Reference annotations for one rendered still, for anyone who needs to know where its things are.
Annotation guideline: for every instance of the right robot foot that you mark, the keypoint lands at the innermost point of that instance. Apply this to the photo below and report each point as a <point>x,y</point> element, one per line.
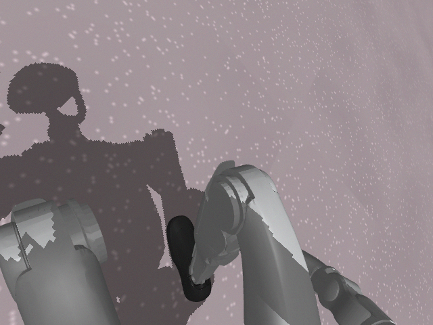
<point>180,236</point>

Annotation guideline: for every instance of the right robot arm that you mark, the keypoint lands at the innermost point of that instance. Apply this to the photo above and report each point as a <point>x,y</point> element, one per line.
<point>345,299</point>

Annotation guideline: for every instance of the right robot hand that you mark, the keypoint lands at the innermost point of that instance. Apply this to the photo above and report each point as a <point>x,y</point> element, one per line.
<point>312,262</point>

